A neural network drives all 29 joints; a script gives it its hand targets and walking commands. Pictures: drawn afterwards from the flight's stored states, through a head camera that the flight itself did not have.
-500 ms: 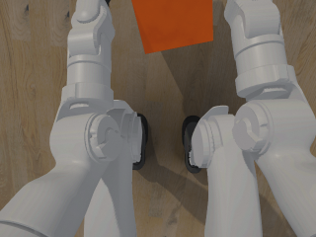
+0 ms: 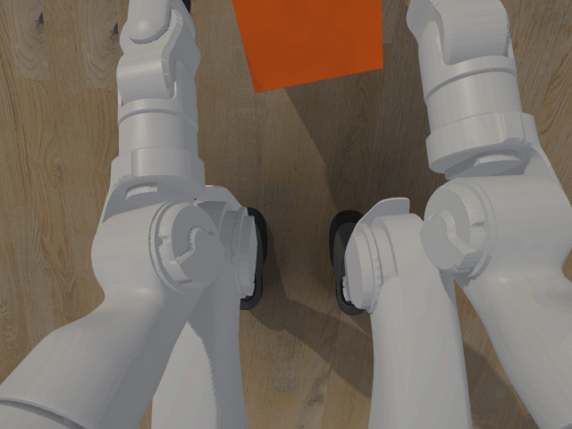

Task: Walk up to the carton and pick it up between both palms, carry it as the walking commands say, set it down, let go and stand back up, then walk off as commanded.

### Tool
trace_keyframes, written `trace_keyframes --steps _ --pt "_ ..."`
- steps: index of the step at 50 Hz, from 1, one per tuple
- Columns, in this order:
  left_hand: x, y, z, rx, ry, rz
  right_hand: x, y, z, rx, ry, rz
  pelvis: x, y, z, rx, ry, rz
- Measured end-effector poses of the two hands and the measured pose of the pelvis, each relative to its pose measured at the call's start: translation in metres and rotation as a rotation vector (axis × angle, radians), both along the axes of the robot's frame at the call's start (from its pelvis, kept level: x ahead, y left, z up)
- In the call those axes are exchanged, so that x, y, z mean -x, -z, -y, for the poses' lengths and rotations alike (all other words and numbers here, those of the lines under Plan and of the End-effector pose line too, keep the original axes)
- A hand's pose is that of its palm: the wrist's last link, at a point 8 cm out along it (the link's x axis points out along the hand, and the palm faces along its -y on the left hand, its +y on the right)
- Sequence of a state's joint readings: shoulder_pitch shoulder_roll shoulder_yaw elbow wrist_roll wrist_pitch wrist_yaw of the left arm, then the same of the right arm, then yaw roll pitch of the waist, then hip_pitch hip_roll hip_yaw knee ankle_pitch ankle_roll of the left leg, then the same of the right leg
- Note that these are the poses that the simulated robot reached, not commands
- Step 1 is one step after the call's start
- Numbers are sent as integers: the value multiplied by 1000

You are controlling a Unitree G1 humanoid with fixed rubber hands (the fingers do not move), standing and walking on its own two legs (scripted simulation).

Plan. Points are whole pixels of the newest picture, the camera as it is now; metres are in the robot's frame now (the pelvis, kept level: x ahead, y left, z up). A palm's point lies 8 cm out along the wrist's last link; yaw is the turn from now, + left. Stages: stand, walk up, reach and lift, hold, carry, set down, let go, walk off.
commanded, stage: set down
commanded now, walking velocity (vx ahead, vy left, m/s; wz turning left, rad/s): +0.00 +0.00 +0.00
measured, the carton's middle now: out of the picture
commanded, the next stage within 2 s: none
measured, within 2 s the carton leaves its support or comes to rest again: neither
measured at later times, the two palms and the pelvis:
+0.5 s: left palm out of the picture +0.54 +0.16 -0.18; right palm out of the picture +0.58 -0.09 -0.18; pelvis +0.01 +0.00 +0.00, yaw +0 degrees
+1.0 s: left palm out of the picture +0.55 +0.16 -0.20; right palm out of the picture +0.59 -0.09 -0.19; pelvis +0.02 +0.00 +0.00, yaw +0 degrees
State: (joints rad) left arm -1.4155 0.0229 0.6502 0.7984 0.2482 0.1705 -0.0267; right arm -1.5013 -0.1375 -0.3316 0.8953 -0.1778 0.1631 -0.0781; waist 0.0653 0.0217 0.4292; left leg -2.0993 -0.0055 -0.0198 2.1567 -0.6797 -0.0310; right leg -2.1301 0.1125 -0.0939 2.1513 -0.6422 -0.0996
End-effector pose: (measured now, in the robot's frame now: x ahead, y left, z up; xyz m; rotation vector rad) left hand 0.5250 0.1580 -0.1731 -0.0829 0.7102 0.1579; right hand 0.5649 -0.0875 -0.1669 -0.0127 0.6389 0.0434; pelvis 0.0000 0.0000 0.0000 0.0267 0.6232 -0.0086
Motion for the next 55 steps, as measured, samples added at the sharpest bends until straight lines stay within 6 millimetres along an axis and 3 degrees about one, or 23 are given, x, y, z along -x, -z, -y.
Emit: trace_keyframes --steps 55 --pt "-23 25 -3 -6 -8 3 -24 22 -2 10 -31 19 -22 2 -3 6 -2 -128"
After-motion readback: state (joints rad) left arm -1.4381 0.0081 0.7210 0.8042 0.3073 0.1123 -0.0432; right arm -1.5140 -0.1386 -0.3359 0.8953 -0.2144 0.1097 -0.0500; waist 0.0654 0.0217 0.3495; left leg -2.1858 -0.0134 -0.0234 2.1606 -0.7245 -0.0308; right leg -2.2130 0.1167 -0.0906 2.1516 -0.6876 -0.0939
